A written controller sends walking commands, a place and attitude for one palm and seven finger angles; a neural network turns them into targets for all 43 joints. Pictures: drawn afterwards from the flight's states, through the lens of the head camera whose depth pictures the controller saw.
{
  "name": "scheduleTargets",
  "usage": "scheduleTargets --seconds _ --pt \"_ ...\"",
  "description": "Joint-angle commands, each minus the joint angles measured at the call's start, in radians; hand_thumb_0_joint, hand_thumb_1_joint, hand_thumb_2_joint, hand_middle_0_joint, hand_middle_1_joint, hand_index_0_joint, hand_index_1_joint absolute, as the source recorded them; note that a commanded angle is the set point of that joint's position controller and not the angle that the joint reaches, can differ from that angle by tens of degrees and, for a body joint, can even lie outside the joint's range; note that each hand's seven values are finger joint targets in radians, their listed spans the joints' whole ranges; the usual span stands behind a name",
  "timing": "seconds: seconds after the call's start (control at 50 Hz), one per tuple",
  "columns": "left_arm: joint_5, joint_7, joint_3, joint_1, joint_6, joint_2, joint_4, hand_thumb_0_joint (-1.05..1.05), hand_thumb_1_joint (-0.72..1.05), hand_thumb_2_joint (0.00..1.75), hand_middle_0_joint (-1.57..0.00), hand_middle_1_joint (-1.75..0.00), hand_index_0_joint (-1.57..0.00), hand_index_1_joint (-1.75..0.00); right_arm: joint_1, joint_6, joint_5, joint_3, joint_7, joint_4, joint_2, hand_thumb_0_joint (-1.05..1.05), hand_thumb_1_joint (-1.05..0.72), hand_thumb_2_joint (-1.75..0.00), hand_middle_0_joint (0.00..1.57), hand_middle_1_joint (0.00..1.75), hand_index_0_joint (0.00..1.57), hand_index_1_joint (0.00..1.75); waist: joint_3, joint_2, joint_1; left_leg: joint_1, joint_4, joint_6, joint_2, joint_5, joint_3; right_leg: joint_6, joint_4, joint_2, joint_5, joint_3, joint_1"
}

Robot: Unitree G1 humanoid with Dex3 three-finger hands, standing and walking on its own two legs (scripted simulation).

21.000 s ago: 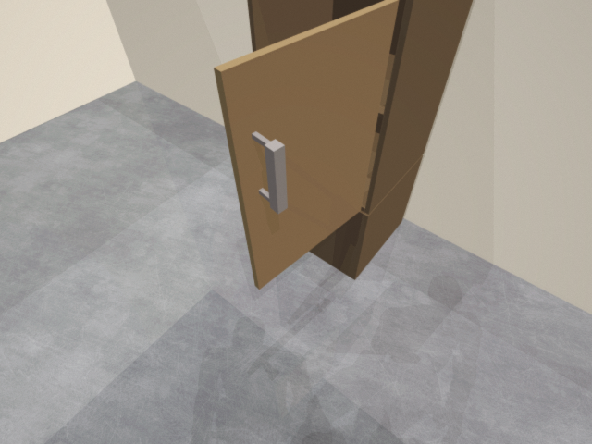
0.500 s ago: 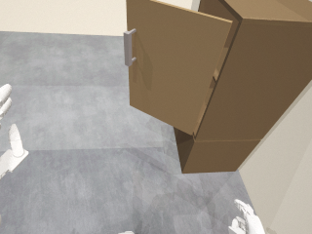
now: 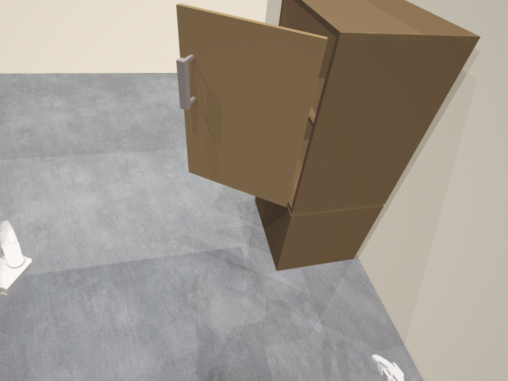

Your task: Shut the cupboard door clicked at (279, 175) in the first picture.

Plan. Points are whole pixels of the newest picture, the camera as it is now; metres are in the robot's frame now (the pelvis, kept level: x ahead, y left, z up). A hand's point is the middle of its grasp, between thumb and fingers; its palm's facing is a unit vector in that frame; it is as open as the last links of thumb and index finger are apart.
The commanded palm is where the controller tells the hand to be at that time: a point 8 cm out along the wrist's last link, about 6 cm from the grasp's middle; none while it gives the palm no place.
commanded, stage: stop stepping back and stand still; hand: left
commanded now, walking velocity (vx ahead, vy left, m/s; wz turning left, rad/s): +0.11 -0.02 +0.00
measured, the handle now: (188, 82) +0.91 +0.20 +0.05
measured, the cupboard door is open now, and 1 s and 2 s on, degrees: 55 55 55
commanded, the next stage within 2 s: let the arm hang, fingers relaxed in 0.44 s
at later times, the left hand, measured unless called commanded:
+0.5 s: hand (6, 275) +0.20 +0.28 +0.16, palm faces +0.38 -0.80 -0.46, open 7.4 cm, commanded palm +0.14 +0.32 +0.17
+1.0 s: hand out of the picture +0.00 +0.20 -0.19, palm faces +0.03 -0.98 -0.18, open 7.0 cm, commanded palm none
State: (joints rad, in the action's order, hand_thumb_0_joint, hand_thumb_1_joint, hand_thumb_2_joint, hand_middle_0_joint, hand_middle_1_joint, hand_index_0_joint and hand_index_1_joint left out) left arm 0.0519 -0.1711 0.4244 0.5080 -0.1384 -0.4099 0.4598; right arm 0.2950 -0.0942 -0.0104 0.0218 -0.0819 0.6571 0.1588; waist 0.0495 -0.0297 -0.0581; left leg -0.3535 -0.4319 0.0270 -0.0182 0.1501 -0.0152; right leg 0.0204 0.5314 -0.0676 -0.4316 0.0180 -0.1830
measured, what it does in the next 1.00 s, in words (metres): stands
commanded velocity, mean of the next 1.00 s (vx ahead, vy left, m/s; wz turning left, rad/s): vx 0.03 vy -0.03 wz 0.00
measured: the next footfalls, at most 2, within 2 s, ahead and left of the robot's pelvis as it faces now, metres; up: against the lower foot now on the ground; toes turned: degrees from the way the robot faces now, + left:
none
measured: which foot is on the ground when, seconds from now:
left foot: down 0.00-1.00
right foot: down 0.00-1.00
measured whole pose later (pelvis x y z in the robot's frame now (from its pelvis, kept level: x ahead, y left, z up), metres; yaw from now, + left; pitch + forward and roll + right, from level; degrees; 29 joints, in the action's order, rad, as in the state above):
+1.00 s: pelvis +0.01 +0.01 +0.00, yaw +1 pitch -1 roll -1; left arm -0.01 -0.03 0.01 0.33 0.02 -0.20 -1.05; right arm 0.31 0.03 -0.02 0.01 -0.04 1.06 0.17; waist -0.05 -0.04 -0.01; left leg -0.31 -0.48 0.03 -0.01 0.16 -0.01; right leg 0.06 0.40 -0.06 -0.29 0.09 -0.11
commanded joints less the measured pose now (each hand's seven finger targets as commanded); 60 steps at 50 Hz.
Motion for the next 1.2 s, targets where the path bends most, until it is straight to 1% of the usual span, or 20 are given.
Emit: scheduleTargets --seconds 0.0,0.06,0.08,0.1,0.16,0.18,0.24,0.26,0.3,0.38,0.44,0.5,0.52,0.56,0.64,0.74,0.84,0.96,1.06,1.18 --pt "0.003 -0.002 0.133 0.1 -0.084 -0.214 0.29 0.0 0.9 0.9 -0.2 -0.3 -0.2 -0.3 -0.128 -0.036 -0.01 -0.052 0.013 -0.176 0.15 0.0 -0.9 -0.9 0.2 0.3 0.2 0.3 0.062 0.121 0.049 -0.083 0.062 -0.053 0.07 0.299 0.068 0.063 -0.211 0.096 0.033 -0.069 0.13" --pt "0.011 -0.019 0.152 0.044 -0.081 -0.218 0.225 0.0 0.9 0.9 -0.2 -0.3 -0.2 -0.3 -0.107 -0.009 -0.004 -0.073 0.011 -0.147 0.162 0.0 -0.9 -0.9 0.2 0.3 0.2 0.3 0.023 -0.093 0.044 -0.059 -0.321 -0.048 0.037 0.187 0.035 0.192 -0.331 0.32 -0.261 -0.354 -0.095" --pt "0.012 -0.026 0.158 0.032 -0.077 -0.216 0.19 0.0 0.9 0.9 -0.2 -0.3 -0.2 -0.3 -0.113 -0.002 -0.002 -0.078 0.01 -0.146 0.173 0.0 -0.9 -0.9 0.2 0.3 0.2 0.3 -0.011 -0.099 0.041 -0.081 -0.396 -0.047 0.041 0.191 0.045 0.212 -0.348 0.346 -0.318 -0.397 -0.153" --pt "0.008 -0.029 0.125 0.011 -0.077 -0.192 0.165 0.0 0.9 0.9 -0.2 -0.3 -0.2 -0.3 -0.109 0.006 0.005 -0.072 0.009 -0.144 0.167 0.0 -0.9 -0.9 0.2 0.3 0.2 0.3 -0.062 -0.091 0.031 -0.103 -0.4 -0.038 0.064 0.212 0.06 0.207 -0.325 0.357 -0.303 -0.358 -0.176" --pt "-0.011 -0.034 0.094 -0.11 -0.088 -0.196 0.147 0.0 0.9 0.9 -0.2 -0.3 -0.2 -0.3 -0.134 0.0 0.005 -0.058 -0.01 -0.133 0.169 0.0 -0.9 -0.9 0.2 0.3 0.2 0.3 -0.11 -0.001 0.022 0.073 -0.174 -0.011 0.065 0.21 0.008 0.119 -0.211 0.25 -0.252 -0.187 -0.268" --pt "-0.012 -0.031 0.091 -0.145 -0.089 -0.199 0.156 0.0 0.9 0.9 -0.2 -0.3 -0.2 -0.3 -0.142 -0.01 0.008 -0.062 -0.02 -0.136 0.178 0.0 -0.9 -0.9 0.2 0.3 0.2 0.3 -0.119 0.045 0.021 0.105 -0.093 0.002 0.079 0.258 0.047 0.088 -0.146 0.197 -0.241 -0.133 -0.291" --pt "-0.015 -0.021 0.096 -0.144 -0.104 -0.2 0.218 0.0 0.9 0.9 -0.2 -0.3 -0.2 -0.3 -0.158 -0.037 0.007 -0.048 -0.024 -0.146 0.185 0.0 -0.9 -0.9 0.2 0.3 0.2 0.3 -0.099 0.302 0.029 -0.003 0.327 0.068 0.294 0.737 0.479 -0.006 0.222 0.003 -0.088 0.002 -0.206" --pt "-0.017 -0.016 0.101 -0.136 -0.104 -0.2 0.235 0.0 0.9 0.9 -0.2 -0.3 -0.2 -0.3 -0.164 -0.047 0.0 -0.048 -0.02 -0.155 0.176 0.0 -0.9 -0.9 0.2 0.3 0.2 0.3 -0.092 0.28 0.042 -0.057 0.375 0.054 0.312 0.753 0.506 -0.003 0.282 0.004 -0.051 -0.017 -0.155" --pt "-0.017 -0.007 0.096 -0.112 -0.113 -0.195 0.278 0.0 0.9 0.9 -0.2 -0.3 -0.2 -0.3 -0.161 -0.066 -0.01 -0.05 -0.006 -0.149 0.159 0.0 -0.9 -0.9 0.2 0.3 0.2 0.3 -0.052 0.214 0.053 -0.038 0.354 0.037 0.29 0.599 0.413 -0.002 0.232 0.022 -0.005 -0.025 -0.098" --pt "-0.015 -0.007 0.106 0.021 -0.096 -0.188 0.258 0.0 0.9 0.9 -0.2 -0.3 -0.2 -0.3 -0.147 -0.056 -0.001 -0.05 0.01 -0.16 0.161 0.0 -0.9 -0.9 0.2 0.3 0.2 0.3 -0.001 0.225 0.053 -0.049 0.277 -0.012 0.191 0.461 0.172 0.001 -0.07 0.007 0.056 0.034 0.085" --pt "-0.004 -0.011 0.127 0.022 -0.087 -0.199 0.218 0.0 0.9 0.9 -0.2 -0.3 -0.2 -0.3 -0.132 -0.033 -0.006 -0.049 0.005 -0.173 0.151 0.0 -0.9 -0.9 0.2 0.3 0.2 0.3 0.013 0.16 0.04 -0.042 0.179 -0.031 0.143 0.349 0.117 0.021 -0.178 0.054 0.103 -0.027 0.106" --pt "0.004 -0.009 0.116 0.025 -0.073 -0.18 0.183 0.0 0.9 0.9 -0.2 -0.3 -0.2 -0.3 -0.14 -0.019 0.002 -0.055 0.005 -0.171 0.151 0.0 -0.9 -0.9 0.2 0.3 0.2 0.3 0.036 0.046 0.042 0.064 0.06 -0.028 0.11 0.243 0.082 0.045 -0.243 0.118 -0.007 -0.126 -0.021" --pt "-0.088 0.141 -0.318 -0.038 0.065 0.044 -0.545 0.0 0.9 0.9 -0.2 -0.3 -0.2 -0.3 -0.177 -0.075 0.019 -0.08 0.088 0.018 0.301 0.0 -0.9 -0.9 0.2 0.3 0.2 0.3 -0.039 0.052 0.01 0.036 -0.192 -0.008 0.142 -0.121 0.084 0.056 -0.084 0.219 0.395 -0.058 -0.148" --pt "-0.073 0.163 -0.335 -0.088 0.145 0.083 -0.596 0.0 0.9 0.9 -0.2 -0.3 -0.2 -0.3 -0.077 -0.003 0.012 -0.08 0.075 0.034 0.231 0.0 -0.9 -0.9 0.2 0.3 0.2 0.3 0.056 -0.026 0.024 0.104 -0.202 -0.003 0.146 -0.181 0.091 0.06 -0.034 0.19 0.411 -0.08 -0.164" --pt "-0.077 0.165 -0.348 -0.209 0.151 0.053 -0.789 0.0 0.9 0.9 -0.2 -0.3 -0.2 -0.3 -0.112 0.048 -0.004 -0.06 0.063 0.035 0.243 0.0 -0.9 -0.9 0.2 0.3 0.2 0.3 -0.002 -0.18 0.041 0.032 -0.162 0.042 0.136 -0.152 0.163 0.067 -0.044 0.178 0.284 -0.084 -0.132" --pt "-0.069 0.152 -0.385 -0.277 0.154 0.071 -1.115 0.0 0.9 0.9 -0.2 -0.3 -0.2 -0.3 -0.091 0.104 -0.021 -0.033 0.065 0.142 0.157 0.0 -0.9 -0.9 0.2 0.3 0.2 0.3 -0.088 0.02 0.022 0.117 -0.149 0.001 0.072 -0.026 0.102 0.107 -0.189 0.226 0.077 -0.147 -0.212" --pt "-0.062 0.144 -0.379 -0.174 0.137 0.121 -1.351 0.0 0.9 0.9 -0.2 -0.3 -0.2 -0.3 -0.059 0.091 -0.018 -0.027 0.049 0.247 0.126 0.0 -0.9 -0.9 0.2 0.3 0.2 0.3 -0.022 0.25 0.066 0.04 0.027 0.026 0.121 -0.048 0.175 0.051 -0.175 0.167 0.216 -0.099 0.057" --pt "-0.055 0.139 -0.406 -0.155 0.123 0.139 -1.497 0.0 0.9 0.9 -0.2 -0.3 -0.2 -0.3 0.027 0.088 -0.002 -0.027 0.038 0.357 0.111 0.0 -0.9 -0.9 0.2 0.3 0.2 0.3 -0.011 0.086 0.047 0.145 0.019 0.014 0.122 -0.147 0.122 0.043 -0.225 0.184 0.351 -0.092 0.08" --pt "-0.054 0.135 -0.418 -0.109 0.13 0.176 -1.575 0.0 0.9 0.9 -0.2 -0.3 -0.2 -0.3 0.057 0.094 -0.001 -0.023 0.032 0.416 0.097 0.0 -0.9 -0.9 0.2 0.3 0.2 0.3 -0.122 0.03 0.049 0.145 0.076 0.023 0.125 -0.063 0.127 0.043 -0.26 0.166 0.221 -0.084 0.022" --pt "-0.056 0.128 -0.424 -0.06 0.128 0.197 -1.611 0.0 0.9 0.9 -0.2 -0.3 -0.2 -0.3 0.078 0.097 0.001 -0.022 0.032 0.451 0.073 0.0 -0.9 -0.9 0.2 0.3 0.2 0.3 -0.131 -0.004 0.052 0.17 0.088 0.025 0.116 -0.044 0.109 0.042 -0.262 0.165 0.2 -0.083 -0.001"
